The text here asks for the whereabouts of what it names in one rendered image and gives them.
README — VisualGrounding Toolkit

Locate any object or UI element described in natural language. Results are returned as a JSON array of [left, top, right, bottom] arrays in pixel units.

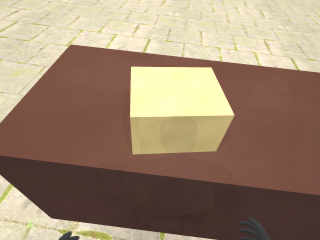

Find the robot right hand
[[239, 217, 271, 240]]

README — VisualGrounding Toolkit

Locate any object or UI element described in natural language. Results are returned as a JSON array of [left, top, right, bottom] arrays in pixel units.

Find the carton
[[130, 66, 235, 155]]

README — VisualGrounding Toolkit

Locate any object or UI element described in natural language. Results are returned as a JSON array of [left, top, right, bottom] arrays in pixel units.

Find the pedestal
[[0, 44, 320, 240]]

